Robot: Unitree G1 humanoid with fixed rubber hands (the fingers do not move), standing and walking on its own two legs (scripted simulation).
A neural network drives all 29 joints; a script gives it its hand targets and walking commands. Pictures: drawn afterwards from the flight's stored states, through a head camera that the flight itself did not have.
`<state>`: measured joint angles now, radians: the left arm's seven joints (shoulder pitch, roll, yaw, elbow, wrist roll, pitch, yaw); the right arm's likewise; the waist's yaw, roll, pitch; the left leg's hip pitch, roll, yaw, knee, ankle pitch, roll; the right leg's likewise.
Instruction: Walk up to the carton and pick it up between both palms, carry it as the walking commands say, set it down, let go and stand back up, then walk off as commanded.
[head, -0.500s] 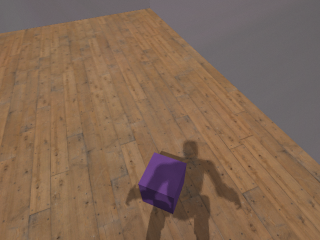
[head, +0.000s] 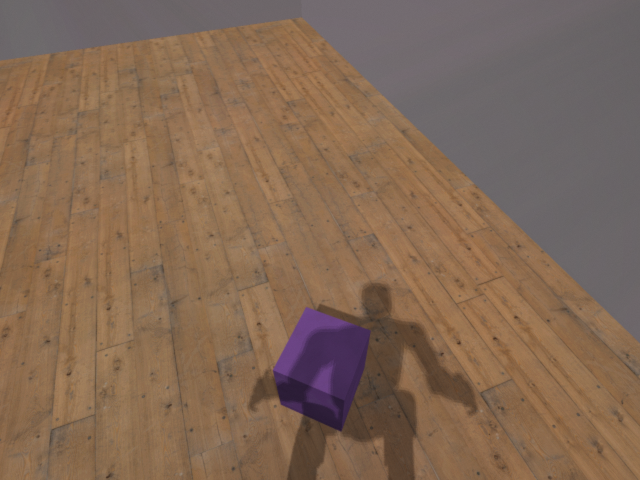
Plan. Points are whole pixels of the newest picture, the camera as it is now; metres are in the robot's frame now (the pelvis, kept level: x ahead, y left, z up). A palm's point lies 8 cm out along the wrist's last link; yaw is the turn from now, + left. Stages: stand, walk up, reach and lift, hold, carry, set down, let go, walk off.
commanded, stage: walk up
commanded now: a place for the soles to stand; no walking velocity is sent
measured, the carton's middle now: (323, 369) +0.55 +0.03 -0.62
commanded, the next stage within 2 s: none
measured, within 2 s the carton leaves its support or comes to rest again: neither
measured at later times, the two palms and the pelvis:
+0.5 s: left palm out of the picture +0.07 +0.45 -0.09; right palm out of the picture +0.05 -0.23 -0.11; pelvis -0.01 +0.10 -0.02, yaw -7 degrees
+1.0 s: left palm out of the picture +0.19 +0.55 -0.08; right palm out of the picture +0.03 -0.10 -0.11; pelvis +0.05 +0.23 -0.01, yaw -18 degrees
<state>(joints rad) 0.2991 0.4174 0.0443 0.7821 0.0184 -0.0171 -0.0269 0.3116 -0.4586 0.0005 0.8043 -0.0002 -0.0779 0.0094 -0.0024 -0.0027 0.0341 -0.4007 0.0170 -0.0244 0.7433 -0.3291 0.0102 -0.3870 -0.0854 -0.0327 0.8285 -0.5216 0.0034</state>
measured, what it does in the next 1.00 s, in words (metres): steps to the left, turning right: left foot, then right foot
